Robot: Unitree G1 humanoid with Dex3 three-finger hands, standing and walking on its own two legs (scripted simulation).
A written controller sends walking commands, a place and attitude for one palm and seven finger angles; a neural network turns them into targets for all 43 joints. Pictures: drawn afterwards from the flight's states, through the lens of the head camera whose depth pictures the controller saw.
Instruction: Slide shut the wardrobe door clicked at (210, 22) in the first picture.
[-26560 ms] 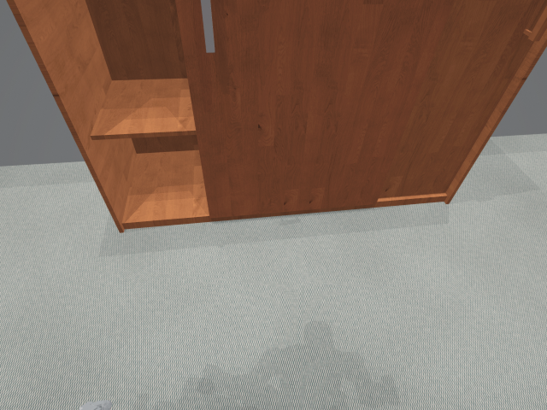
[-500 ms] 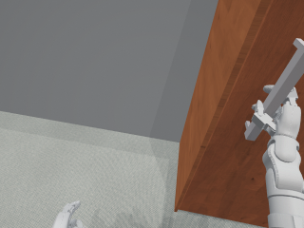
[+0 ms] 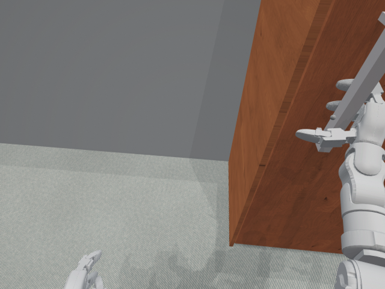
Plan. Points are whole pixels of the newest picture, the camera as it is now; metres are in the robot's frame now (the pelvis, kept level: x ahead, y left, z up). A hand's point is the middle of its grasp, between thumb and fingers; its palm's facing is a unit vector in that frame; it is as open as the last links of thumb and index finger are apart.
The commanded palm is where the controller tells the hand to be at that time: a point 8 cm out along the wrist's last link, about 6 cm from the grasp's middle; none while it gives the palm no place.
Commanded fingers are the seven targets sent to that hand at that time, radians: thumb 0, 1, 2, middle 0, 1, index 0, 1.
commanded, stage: loosen the grip on the handle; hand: right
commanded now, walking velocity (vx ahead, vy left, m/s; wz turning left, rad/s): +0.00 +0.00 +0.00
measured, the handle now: (349, 92) +0.44 -0.27 +0.21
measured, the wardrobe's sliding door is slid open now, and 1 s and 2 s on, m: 0.00 0.00 0.00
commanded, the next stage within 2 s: slip the hand off the handle in 0.18 s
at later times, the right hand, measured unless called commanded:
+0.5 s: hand (338, 118) +0.40 -0.26 +0.18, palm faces +0.33 +0.94 -0.12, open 14.6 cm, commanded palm +0.36 -0.32 +0.18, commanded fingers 0.00 0.55 -0.20 0.25 1.15 0.25 1.15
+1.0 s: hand (379, 128) +0.38 -0.33 +0.17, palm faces +0.37 +0.92 -0.12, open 14.7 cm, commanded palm +0.33 -0.36 +0.18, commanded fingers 0.00 0.55 -0.20 0.25 1.15 0.25 1.15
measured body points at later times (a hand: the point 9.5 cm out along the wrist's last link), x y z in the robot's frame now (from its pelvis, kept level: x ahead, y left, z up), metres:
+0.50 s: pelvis +0.02 +0.00 +0.00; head +0.03 +0.00 +0.45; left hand +0.18 +0.24 -0.10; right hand +0.38 -0.31 +0.19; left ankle +0.04 +0.13 -0.73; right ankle +0.02 -0.15 -0.73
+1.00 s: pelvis +0.02 -0.02 -0.01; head +0.04 -0.02 +0.44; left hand +0.12 +0.25 -0.11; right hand +0.36 -0.38 +0.18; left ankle +0.04 +0.13 -0.73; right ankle +0.02 -0.15 -0.73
